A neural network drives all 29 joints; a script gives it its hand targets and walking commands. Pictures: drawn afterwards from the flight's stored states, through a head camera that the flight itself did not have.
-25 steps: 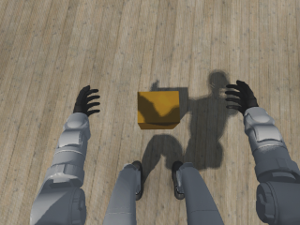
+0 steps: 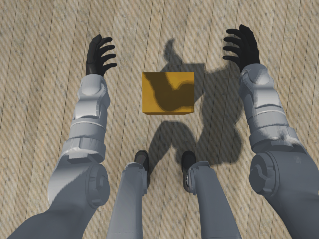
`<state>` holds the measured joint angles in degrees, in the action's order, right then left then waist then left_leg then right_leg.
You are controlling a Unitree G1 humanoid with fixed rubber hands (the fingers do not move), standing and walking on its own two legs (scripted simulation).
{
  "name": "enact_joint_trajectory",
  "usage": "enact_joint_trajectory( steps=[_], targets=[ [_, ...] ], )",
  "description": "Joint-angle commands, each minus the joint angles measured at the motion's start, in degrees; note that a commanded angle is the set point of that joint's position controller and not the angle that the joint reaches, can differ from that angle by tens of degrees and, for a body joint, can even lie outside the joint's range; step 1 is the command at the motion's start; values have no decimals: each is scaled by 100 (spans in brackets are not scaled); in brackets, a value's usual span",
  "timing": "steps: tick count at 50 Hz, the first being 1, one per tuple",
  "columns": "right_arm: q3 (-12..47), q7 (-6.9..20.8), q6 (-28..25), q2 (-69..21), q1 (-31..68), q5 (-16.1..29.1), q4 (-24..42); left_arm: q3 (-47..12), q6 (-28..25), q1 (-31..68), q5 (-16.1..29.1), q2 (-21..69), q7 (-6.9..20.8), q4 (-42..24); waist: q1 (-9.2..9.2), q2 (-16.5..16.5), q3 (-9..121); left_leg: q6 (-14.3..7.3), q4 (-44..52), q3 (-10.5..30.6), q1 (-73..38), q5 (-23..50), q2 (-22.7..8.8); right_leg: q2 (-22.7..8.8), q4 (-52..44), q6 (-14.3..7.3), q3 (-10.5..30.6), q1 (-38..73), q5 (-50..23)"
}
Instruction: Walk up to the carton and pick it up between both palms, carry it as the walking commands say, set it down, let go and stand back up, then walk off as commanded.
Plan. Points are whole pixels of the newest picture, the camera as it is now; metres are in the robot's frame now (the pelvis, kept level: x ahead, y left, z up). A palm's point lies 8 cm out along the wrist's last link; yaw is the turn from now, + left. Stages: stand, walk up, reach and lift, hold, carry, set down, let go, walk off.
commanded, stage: reach and lift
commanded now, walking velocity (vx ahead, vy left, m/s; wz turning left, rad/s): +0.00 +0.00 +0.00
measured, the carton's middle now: (166, 96) +0.46 -0.01 -0.52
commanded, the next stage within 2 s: none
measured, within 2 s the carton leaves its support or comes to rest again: neither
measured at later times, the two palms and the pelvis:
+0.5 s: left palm (111, 84) +0.47 +0.17 -0.26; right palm (226, 79) +0.48 -0.18 -0.25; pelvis -0.03 +0.01 -0.11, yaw +0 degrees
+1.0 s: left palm (125, 94) +0.46 +0.15 -0.42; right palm (210, 89) +0.47 -0.17 -0.41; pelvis -0.07 +0.00 -0.24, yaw +0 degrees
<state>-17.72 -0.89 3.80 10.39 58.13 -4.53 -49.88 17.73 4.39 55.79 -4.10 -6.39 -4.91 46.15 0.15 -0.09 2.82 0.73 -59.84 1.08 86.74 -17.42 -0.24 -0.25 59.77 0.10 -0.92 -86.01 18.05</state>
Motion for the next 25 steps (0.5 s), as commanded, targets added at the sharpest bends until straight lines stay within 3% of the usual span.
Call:
enact_joint_trajectory(
  steps=[1,5,11,17,25],
  targets=[
    [-178,-45,-240,582,902,-118,883,144,-243,1015,-183,-331,-18,-867,73,46,6183,231,-53,-102,-3282,3008,548,492,-21,232,60,3397,-3359],
    [-262,6,-273,507,908,-182,788,239,-249,997,-336,-173,-8,-674,13,129,5508,251,-148,-83,-2942,2625,503,496,24,237,-8,2499,-2693],
    [-223,6,-275,502,1388,-86,438,248,-241,1351,-246,-188,-41,-329,24,-4,5060,251,-719,-142,-1890,1545,479,496,631,222,-46,1566,-1708],
    [70,-161,-205,739,1859,263,319,90,-203,1817,75,-483,-210,-367,-20,-20,5875,258,-1617,-263,-1541,1170,536,546,1560,238,-131,1109,-1258],
    [421,-401,-48,1154,2270,701,622,-427,-35,2211,654,-732,-433,-605,116,-4,6687,246,-2609,-351,-1443,942,576,554,2544,226,-261,571,-877]
  ],
)
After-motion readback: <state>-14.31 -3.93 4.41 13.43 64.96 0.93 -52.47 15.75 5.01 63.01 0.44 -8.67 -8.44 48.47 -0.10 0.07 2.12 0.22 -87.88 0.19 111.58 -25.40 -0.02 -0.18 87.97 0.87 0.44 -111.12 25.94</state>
